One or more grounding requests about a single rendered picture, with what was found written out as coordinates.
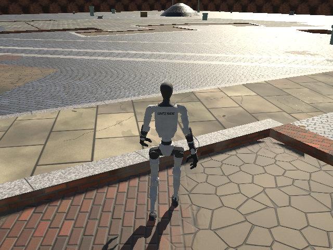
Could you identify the left robot upper arm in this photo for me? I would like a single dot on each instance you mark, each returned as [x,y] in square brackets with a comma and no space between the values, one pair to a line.
[147,118]

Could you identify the right robot upper arm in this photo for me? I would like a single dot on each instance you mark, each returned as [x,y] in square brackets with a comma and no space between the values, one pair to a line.
[185,119]

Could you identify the robot right forearm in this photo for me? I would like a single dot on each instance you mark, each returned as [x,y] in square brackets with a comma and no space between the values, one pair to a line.
[190,142]

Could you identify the robot left forearm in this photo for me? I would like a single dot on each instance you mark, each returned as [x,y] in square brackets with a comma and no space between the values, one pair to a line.
[143,134]

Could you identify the robot left hand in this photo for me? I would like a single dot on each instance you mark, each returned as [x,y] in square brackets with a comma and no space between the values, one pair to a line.
[144,144]

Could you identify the robot left shin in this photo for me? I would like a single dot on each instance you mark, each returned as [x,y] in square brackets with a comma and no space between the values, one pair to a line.
[153,196]

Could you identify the robot right hand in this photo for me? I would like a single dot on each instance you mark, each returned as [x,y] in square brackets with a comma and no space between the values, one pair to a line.
[195,158]

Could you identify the left robot thigh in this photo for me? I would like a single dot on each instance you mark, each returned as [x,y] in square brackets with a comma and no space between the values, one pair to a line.
[154,154]

